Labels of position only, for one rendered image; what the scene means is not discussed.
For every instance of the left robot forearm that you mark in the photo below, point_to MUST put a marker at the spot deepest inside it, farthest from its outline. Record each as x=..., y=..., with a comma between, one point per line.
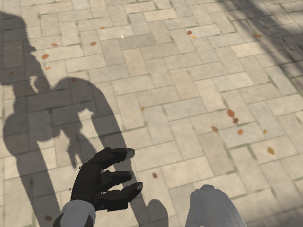
x=76, y=213

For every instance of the right robot thigh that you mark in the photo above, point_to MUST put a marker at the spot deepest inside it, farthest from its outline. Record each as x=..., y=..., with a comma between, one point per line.
x=210, y=207

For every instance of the robot left hand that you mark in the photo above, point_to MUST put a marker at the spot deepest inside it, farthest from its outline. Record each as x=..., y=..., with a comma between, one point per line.
x=91, y=183

